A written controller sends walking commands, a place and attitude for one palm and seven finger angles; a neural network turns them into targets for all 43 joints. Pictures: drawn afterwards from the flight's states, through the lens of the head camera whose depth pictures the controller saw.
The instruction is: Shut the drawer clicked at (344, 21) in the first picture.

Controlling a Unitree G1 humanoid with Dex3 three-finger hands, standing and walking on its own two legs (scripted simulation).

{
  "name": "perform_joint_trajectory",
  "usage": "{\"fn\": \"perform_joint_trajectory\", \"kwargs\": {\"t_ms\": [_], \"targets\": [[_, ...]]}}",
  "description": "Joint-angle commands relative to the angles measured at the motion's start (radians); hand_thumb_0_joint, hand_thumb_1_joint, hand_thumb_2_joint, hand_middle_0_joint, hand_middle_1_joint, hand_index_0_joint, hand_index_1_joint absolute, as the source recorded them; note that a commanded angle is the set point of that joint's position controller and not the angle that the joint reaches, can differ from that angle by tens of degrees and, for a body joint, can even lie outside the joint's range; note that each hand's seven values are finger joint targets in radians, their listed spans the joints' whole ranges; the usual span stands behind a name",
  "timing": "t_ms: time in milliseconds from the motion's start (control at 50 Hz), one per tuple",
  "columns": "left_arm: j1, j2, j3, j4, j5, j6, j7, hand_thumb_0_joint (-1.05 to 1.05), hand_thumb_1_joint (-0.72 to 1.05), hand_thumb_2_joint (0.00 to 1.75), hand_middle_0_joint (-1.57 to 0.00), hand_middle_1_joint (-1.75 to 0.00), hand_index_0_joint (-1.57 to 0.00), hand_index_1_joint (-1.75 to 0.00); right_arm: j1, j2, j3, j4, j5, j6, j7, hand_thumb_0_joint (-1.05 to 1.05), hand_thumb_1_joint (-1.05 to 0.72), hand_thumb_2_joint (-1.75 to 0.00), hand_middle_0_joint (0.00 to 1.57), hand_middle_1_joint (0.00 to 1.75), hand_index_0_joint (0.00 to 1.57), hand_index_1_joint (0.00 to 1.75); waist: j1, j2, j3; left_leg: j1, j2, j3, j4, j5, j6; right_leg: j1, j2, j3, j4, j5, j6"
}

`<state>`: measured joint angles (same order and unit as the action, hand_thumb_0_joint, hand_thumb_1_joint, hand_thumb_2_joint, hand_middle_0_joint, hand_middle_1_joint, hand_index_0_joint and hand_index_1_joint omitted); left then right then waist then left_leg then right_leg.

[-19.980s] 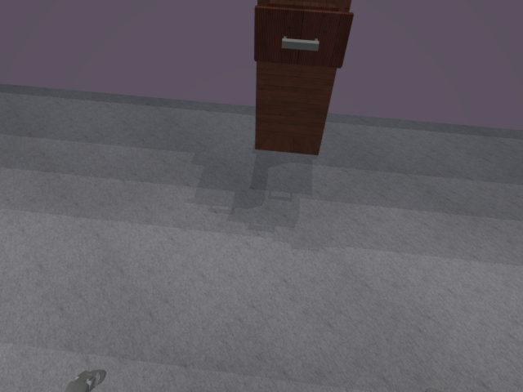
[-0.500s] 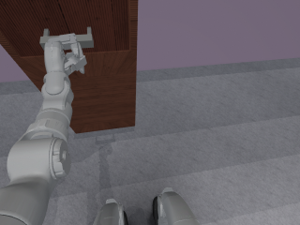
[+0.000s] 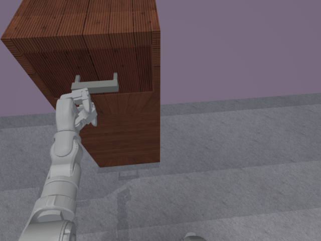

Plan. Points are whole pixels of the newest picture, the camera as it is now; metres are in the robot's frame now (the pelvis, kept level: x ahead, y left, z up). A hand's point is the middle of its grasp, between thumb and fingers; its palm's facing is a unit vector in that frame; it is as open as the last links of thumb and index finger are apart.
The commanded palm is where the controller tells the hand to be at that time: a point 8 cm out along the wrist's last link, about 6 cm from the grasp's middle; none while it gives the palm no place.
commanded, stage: draw the hand back to the body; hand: left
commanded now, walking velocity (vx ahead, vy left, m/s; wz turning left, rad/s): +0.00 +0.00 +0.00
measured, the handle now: (96, 82) +0.54 +0.18 +0.04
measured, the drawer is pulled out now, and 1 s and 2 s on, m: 0.00 0.00 0.00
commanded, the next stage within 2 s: step back with the hand held close in 1.16 s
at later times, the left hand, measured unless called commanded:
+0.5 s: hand (48, 158) +0.27 +0.20 +0.13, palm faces +0.20 -0.95 -0.24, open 3.3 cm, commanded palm +0.23 +0.25 +0.15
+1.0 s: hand out of the picture +0.16 +0.26 +0.20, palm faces +0.43 -0.81 -0.40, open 3.3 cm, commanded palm +0.11 +0.30 +0.21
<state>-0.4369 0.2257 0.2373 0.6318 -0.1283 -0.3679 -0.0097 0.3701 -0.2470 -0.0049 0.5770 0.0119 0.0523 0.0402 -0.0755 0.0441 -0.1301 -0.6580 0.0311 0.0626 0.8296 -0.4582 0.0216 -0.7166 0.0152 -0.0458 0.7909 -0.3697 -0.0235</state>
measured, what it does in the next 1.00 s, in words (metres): stands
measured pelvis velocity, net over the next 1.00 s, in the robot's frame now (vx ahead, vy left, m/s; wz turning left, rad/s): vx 0.00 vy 0.01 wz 0.04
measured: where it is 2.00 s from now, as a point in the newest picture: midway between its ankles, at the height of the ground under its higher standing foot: outside the picture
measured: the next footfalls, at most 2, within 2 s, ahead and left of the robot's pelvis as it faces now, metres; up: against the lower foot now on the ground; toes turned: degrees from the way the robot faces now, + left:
none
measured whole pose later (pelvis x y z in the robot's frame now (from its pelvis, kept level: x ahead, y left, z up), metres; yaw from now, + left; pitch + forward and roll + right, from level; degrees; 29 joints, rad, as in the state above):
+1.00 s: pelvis +0.00 +0.01 +0.04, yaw +2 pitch -4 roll -1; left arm 0.53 0.34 0.27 -0.46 -0.06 -0.08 0.11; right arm 0.21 -0.24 0.02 0.61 0.00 -0.09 -0.06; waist 0.07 0.08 0.01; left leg -0.05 -0.01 0.04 0.43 -0.30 0.03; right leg -0.10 -0.01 -0.07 0.40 -0.23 -0.01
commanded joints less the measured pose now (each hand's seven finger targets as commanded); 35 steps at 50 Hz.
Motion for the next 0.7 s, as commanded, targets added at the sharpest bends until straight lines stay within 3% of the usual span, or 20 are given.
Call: {"fn": "perform_joint_trajectory", "kwargs": {"t_ms": [0, 20, 40, 60, 80, 160, 200, 220, 260, 280, 300, 320, 440, 580, 680], "targets": [[-0.193, 0.145, 0.001, -0.348, -0.044, 0.000, -0.037, 0.00, 0.90, 0.90, -1.40, -1.60, -1.40, -1.60, 0.021, -0.138, -0.049, -0.114, 0.025, -0.057, -0.023, 0.00, -0.90, -0.90, 0.20, 0.30, 0.20, 0.30, 0.009, -0.038, -0.356, 0.192, -0.018, -0.022, -0.102, 0.528, 0.009, 0.424, 0.005, 0.025, -0.081, 0.589, 0.009], [-0.175, 0.136, -0.008, -0.350, -0.048, 0.012, -0.045, 0.00, 0.90, 0.90, -1.40, -1.60, -1.40, -1.60, 0.009, -0.136, -0.044, -0.110, 0.027, -0.062, -0.028, 0.00, -0.90, -0.90, 0.20, 0.30, 0.20, 0.30, 0.003, -0.061, -0.319, 0.190, -0.019, -0.024, -0.117, 0.500, 0.009, 0.425, 0.005, 0.019, -0.093, 0.566, 0.011], [-0.171, 0.139, -0.011, -0.374, -0.053, 0.021, -0.050, 0.00, 0.90, 0.90, -1.40, -1.60, -1.40, -1.60, -0.007, -0.136, -0.043, -0.108, 0.029, -0.068, -0.035, 0.00, -0.90, -0.90, 0.20, 0.30, 0.20, 0.30, 0.002, -0.047, -0.288, 0.192, -0.020, -0.025, -0.125, 0.490, 0.009, 0.425, 0.002, 0.019, -0.101, 0.563, 0.011], [-0.144, 0.144, -0.004, -0.408, -0.059, 0.028, -0.056, 0.00, 0.90, 0.90, -1.40, -1.60, -1.40, -1.60, -0.017, -0.134, -0.042, -0.112, 0.029, -0.076, -0.039, 0.00, -0.90, -0.90, 0.20, 0.30, 0.20, 0.30, 0.012, -0.042, -0.301, 0.206, -0.022, -0.026, -0.131, 0.498, 0.008, 0.446, -0.001, 0.020, -0.103, 0.569, 0.010], [-0.123, 0.131, -0.021, -0.445, -0.060, 0.034, -0.066, 0.00, 0.90, 0.90, -1.40, -1.60, -1.40, -1.60, -0.038, -0.129, -0.038, -0.118, 0.031, -0.086, -0.042, 0.00, -0.90, -0.90, 0.20, 0.30, 0.20, 0.30, 0.017, 0.004, -0.296, 0.226, -0.025, -0.025, -0.137, 0.497, 0.007, 0.447, -0.004, 0.021, -0.110, 0.565, 0.008], [-0.059, 0.150, -0.015, -0.521, -0.077, 0.061, -0.096, 0.00, 0.90, 0.90, -1.40, -1.60, -1.40, -1.60, -0.090, -0.126, -0.027, -0.126, 0.034, -0.116, -0.058, 0.00, -0.90, -0.90, 0.20, 0.30, 0.20, 0.30, 0.025, -0.015, -0.264, 0.268, -0.026, -0.041, -0.168, 0.466, 0.005, 0.465, -0.008, 0.012, -0.134, 0.523, 0.006], [-0.037, 0.150, -0.024, -0.589, -0.087, 0.072, -0.109, 0.00, 0.90, 0.90, -1.40, -1.60, -1.40, -1.60, -0.122, -0.124, -0.022, -0.140, 0.038, -0.134, -0.064, 0.00, -0.90, -0.90, 0.20, 0.30, 0.20, 0.30, 0.032, 0.007, -0.254, 0.296, -0.027, -0.049, -0.186, 0.453, 0.005, 0.471, -0.011, 0.011, -0.147, 0.491, 0.002], [0.012, 0.149, -0.013, -0.582, -0.092, 0.086, -0.115, 0.00, 0.90, 0.90, -1.40, -1.60, -1.40, -1.60, -0.137, -0.121, -0.017, -0.145, 0.038, -0.142, -0.066, 0.00, -0.90, -0.90, 0.20, 0.30, 0.20, 0.30, 0.046, 0.010, -0.236, 0.301, -0.028, -0.050, -0.198, 0.444, 0.004, 0.475, -0.011, 0.009, -0.155, 0.477, 0.001], [0.032, 0.146, -0.020, -0.608, -0.101, 0.114, -0.125, 0.00, 0.90, 0.90, -1.40, -1.60, -1.40, -1.60, -0.167, -0.122, -0.010, -0.153, 0.043, -0.156, -0.072, 0.00, -0.90, -0.90, 0.20, 0.30, 0.20, 0.30, 0.050, -0.001, -0.192, 0.308, -0.026, -0.060, -0.219, 0.414, 0.001, 0.464, -0.012, 0.000, -0.171, 0.429, -0.001], [0.087, 0.227, -0.073, -0.688, 0.010, 0.138, -0.039, 0.00, 0.90, 0.90, -1.40, -1.60, -1.40, -1.60, -0.211, -0.115, -0.019, -0.151, 0.038, -0.133, -0.084, 0.00, -0.90, -0.90, 0.20, 0.30, 0.20, 0.30, 0.079, -0.026, -0.166, 0.359, -0.024, -0.054, -0.272, 0.387, 0.009, 0.499, -0.038, 0.033, -0.228, 0.363, -0.005], [0.113, 0.205, -0.075, -0.721, 0.018, 0.159, 0.005, 0.00, 0.90, 0.90, -1.40, -1.60, -1.40, -1.60, -0.223, -0.109, -0.013, -0.164, 0.036, -0.132, -0.091, 0.00, -0.90, -0.90, 0.20, 0.30, 0.20, 0.30, 0.068, -0.029, -0.119, 0.369, -0.024, -0.056, -0.295, 0.359, 0.011, 0.492, -0.038, 0.033, -0.257, 0.328, -0.004], [0.171, 0.170, -0.096, -0.735, 0.023, 0.179, 0.022, 0.00, 0.90, 0.90, -1.40, -1.60, -1.40, -1.60, -0.232, -0.106, -0.008, -0.174, 0.034, -0.131, -0.096, 0.00, -0.90, -0.90, 0.20, 0.30, 0.20, 0.30, 0.073, -0.035, -0.112, 0.378, -0.025, -0.058, -0.312, 0.345, 0.010, 0.503, -0.038, 0.030, -0.268, 0.309, -0.002], [0.298, 0.205, -0.063, -0.870, 0.057, 0.232, 0.089, 0.00, 0.90, 0.90, -1.40, -1.60, -1.40, -1.60, -0.275, -0.095, 0.014, -0.162, 0.020, -0.122, -0.113, 0.00, -0.90, -0.90, 0.20, 0.30, 0.20, 0.30, 0.090, -0.035, -0.044, 0.478, -0.015, -0.064, -0.397, 0.374, 0.013, 0.581, -0.036, 0.023, -0.341, 0.312, -0.005], [0.440, 0.218, -0.023, -1.036, 0.071, 0.237, 0.113, 0.00, 0.90, 0.90, -1.40, -1.60, -1.40, -1.60, -0.300, -0.083, 0.020, -0.149, 0.003, -0.151, -0.114, 0.00, -0.90, -0.90, 0.20, 0.30, 0.20, 0.30, 0.106, 0.031, -0.002, 0.555, -0.011, -0.072, -0.461, 0.426, 0.004, 0.637, -0.030, 0.014, -0.394, 0.321, -0.011], [0.615, 0.219, 0.014, -1.120, 0.068, 0.238, 0.114, 0.00, 0.90, 0.90, -1.40, -1.60, -1.40, -1.60, -0.302, -0.083, 0.014, -0.142, -0.007, -0.167, -0.103, 0.00, -0.90, -0.90, 0.20, 0.30, 0.20, 0.30, 0.118, -0.002, 0.018, 0.567, -0.009, -0.071, -0.469, 0.485, 0.003, 0.670, -0.027, 0.012, -0.408, 0.367, -0.009]]}}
